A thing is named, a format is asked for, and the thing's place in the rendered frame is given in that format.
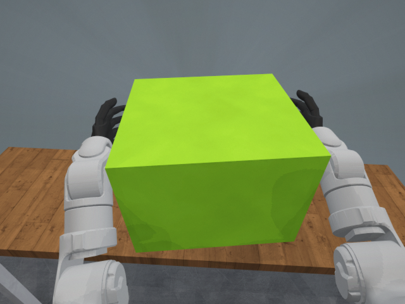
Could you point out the robot right hand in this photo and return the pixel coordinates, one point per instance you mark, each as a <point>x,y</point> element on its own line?
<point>309,109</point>

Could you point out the robot left hand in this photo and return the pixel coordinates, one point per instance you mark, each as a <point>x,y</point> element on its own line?
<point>105,122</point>

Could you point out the carton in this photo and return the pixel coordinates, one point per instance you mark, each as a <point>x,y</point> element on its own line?
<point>202,162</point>

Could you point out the right robot forearm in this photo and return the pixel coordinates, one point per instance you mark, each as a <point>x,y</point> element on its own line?
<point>354,210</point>

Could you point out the robot left upper arm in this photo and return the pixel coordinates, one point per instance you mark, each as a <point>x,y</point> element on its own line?
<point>101,282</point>

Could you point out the left robot forearm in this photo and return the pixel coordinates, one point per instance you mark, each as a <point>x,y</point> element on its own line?
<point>88,201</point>

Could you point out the table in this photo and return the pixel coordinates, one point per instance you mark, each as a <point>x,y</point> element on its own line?
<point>32,218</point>

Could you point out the robot right upper arm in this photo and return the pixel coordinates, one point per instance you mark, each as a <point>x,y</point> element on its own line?
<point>370,272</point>

